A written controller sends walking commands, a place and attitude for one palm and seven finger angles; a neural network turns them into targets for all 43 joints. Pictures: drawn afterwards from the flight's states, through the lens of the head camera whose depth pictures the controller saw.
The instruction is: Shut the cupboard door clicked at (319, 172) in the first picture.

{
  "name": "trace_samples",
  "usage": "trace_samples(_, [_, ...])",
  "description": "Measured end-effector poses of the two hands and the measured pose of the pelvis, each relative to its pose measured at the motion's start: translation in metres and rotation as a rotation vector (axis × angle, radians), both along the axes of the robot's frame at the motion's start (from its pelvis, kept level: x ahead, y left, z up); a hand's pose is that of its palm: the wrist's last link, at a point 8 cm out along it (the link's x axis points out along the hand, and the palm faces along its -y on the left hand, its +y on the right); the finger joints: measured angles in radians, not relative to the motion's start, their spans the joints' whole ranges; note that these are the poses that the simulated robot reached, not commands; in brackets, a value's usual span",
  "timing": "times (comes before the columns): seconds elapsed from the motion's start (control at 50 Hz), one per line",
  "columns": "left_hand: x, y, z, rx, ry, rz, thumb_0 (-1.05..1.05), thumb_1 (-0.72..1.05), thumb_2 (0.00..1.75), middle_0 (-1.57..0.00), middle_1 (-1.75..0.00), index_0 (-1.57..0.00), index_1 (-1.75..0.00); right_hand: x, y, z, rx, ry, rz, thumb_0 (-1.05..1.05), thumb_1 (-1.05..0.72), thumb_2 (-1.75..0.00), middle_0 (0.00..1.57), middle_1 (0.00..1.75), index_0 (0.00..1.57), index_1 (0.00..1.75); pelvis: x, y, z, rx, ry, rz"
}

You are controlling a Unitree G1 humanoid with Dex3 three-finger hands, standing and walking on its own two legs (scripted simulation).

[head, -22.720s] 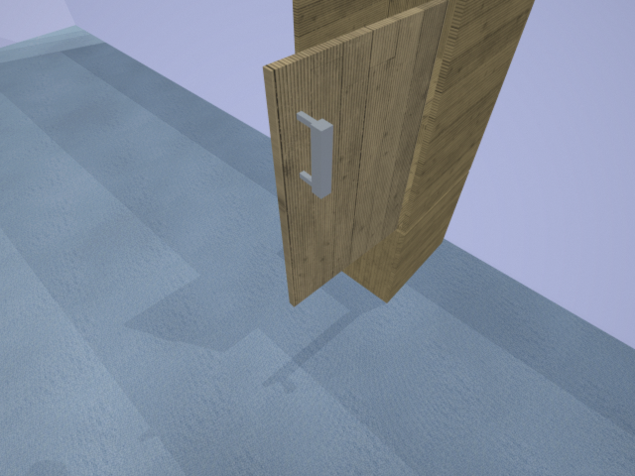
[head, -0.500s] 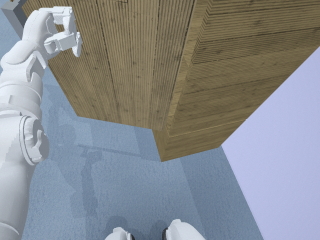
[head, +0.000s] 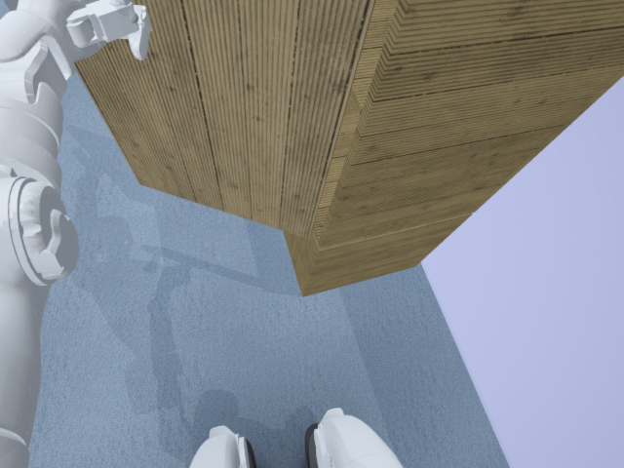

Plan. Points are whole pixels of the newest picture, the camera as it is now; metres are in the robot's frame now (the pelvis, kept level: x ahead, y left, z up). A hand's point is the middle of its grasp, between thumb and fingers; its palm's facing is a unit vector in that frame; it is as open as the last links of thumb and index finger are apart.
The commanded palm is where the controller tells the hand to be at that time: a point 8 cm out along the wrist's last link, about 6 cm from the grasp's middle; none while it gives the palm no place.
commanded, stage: pull the fist back off the door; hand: left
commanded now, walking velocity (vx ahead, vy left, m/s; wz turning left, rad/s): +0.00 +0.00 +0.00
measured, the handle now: out of the picture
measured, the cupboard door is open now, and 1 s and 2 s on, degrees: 56 51 51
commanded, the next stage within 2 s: draw the hand back to the body in 0.90 s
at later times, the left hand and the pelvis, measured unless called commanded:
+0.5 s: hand (164, 19) +0.58 +0.07 +0.16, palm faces +0.04 -1.00 +0.00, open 3.1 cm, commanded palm +0.53 +0.12 +0.16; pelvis +0.02 -0.01 +0.02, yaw -1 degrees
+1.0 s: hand (166, 82) +0.49 +0.07 +0.17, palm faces +0.02 -1.00 -0.01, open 3.1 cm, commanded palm +0.47 +0.12 +0.16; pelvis +0.00 -0.02 +0.03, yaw +1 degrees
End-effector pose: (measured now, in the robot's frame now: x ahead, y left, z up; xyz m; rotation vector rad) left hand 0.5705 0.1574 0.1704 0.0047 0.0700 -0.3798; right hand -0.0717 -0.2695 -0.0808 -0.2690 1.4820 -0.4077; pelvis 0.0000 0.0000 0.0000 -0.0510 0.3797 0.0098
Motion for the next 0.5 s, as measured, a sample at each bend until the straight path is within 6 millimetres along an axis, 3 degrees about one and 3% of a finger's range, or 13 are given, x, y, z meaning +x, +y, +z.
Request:
trace_samples(0.06, [0.004, -0.004, -0.001, -0.042, 0.008, 0.024, 0.01, 0.99, 0.98, -1.30, -1.50, -1.30, -1.50, 0.001, -0.001, -0.001, 0.000, 0.004, 0.004, 0.00, -0.90, -0.90, 0.21, 0.30, 0.20, 0.30, 0.000, 0.000, -0.001, -0.004, 0.010, 0.002])
trace_samples(0.12, [0.009, -0.006, -0.007, -0.130, 0.050, 0.224, 0.01, 0.92, 0.96, -1.30, -1.50, -1.30, -1.50, 0.003, 0.004, -0.001, 0.038, -0.006, 0.031, 0.00, -0.90, -0.90, 0.21, 0.30, 0.20, 0.30, 0.000, 0.000, -0.001, -0.008, 0.027, 0.007])
trace_samples(0.2, [0.011, -0.012, -0.009, -0.023, -0.006, 0.433, 0.01, 0.89, 0.93, -1.30, -1.50, -1.29, -1.50, 0.003, 0.017, -0.003, 0.122, -0.010, 0.061, 0.00, -0.91, -0.90, 0.20, 0.30, 0.20, 0.30, 0.002, -0.002, -0.001, -0.004, 0.044, 0.007])
trace_samples(0.34, [0.004, -0.030, -0.018, 0.025, -0.001, 0.412, 0.00, 0.94, 0.93, -1.30, -1.50, -1.29, -1.50, -0.009, 0.034, -0.003, 0.208, 0.023, -0.006, 0.00, -0.90, -0.90, 0.21, 0.30, 0.20, 0.30, 0.008, -0.006, 0.008, 0.008, 0.016, -0.006])
trace_samples(0.5, [-0.013, -0.032, -0.010, 0.005, -0.037, 0.418, 0.01, 0.92, 0.91, -1.30, -1.50, -1.29, -1.50, -0.003, 0.027, 0.002, 0.209, -0.020, -0.031, 0.00, -0.90, -0.90, 0.21, 0.30, 0.20, 0.30, 0.020, -0.010, 0.019, 0.021, -0.042, -0.029])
